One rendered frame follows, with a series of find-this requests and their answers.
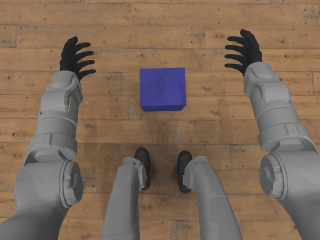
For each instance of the carton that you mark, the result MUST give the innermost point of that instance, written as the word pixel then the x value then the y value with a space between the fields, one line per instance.
pixel 162 89

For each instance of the robot left forearm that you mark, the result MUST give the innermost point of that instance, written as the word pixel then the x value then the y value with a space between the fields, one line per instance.
pixel 55 134

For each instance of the robot right hand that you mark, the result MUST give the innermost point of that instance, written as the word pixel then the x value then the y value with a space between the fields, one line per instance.
pixel 251 51

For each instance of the left robot thigh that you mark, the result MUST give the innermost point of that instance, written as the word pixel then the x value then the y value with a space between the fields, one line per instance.
pixel 121 221

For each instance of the robot left hand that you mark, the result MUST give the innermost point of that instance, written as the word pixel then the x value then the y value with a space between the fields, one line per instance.
pixel 69 58

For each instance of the right robot upper arm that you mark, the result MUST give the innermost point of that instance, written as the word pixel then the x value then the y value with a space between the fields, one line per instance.
pixel 293 178

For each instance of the robot right forearm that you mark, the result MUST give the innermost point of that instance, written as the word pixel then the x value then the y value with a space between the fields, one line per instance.
pixel 279 125

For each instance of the robot right shin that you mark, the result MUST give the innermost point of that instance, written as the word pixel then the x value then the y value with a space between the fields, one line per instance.
pixel 197 159

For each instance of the left robot upper arm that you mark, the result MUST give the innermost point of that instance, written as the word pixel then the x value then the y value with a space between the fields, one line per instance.
pixel 44 193

